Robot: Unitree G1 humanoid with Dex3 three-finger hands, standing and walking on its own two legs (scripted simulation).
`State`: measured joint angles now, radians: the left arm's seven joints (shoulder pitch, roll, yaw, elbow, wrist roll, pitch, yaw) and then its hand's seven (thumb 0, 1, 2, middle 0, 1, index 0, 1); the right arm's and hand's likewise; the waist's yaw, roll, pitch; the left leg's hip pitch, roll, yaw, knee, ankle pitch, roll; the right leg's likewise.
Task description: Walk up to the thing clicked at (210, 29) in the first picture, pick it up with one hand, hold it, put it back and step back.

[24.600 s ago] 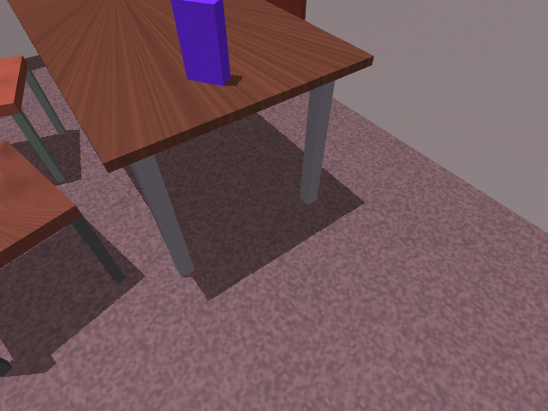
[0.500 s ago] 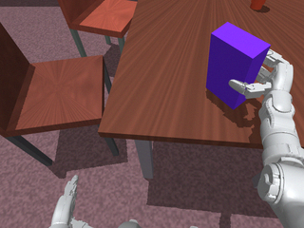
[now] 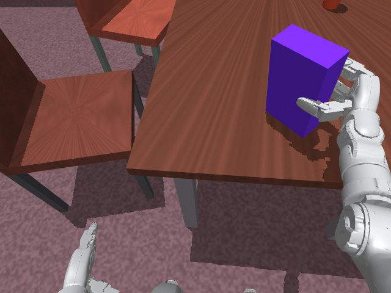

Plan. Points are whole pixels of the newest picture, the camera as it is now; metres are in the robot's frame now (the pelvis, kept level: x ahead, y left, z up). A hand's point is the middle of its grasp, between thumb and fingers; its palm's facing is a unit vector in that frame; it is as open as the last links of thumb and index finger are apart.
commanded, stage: settle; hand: right
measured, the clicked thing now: (298, 87) +0.52 -0.15 +0.12
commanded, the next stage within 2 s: lift in 0.60 s
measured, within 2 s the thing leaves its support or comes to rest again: leaves its support in 0.02 s
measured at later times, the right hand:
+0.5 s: hand (327, 76) +0.49 -0.18 +0.17, palm faces +0.20 +0.98 -0.06, open 9.3 cm
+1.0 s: hand (335, 65) +0.47 -0.18 +0.21, palm faces +0.17 +0.98 -0.05, open 9.4 cm
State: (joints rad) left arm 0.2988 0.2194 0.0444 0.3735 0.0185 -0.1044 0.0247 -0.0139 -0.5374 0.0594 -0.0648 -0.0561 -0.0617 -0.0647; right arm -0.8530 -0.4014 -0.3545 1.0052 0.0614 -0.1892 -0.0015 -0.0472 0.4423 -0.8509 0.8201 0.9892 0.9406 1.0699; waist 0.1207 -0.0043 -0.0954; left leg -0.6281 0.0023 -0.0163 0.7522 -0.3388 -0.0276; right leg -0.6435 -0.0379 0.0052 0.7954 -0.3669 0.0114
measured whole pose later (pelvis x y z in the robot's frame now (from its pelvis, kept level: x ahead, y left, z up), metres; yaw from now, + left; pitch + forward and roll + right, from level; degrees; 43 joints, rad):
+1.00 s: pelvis +0.00 +0.00 +0.02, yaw +0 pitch +6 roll +0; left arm 0.30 0.22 0.04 0.44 -0.02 -0.11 0.07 -0.01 -0.53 0.05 -0.06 -0.06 -0.06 -0.06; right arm -0.83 -0.36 -0.29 0.81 0.09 0.06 0.00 0.00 0.42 -0.96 0.80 1.13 0.88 1.15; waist 0.07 -0.03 -0.08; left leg -0.44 0.01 -0.03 0.62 -0.29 -0.02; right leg -0.44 -0.03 -0.01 0.64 -0.31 0.01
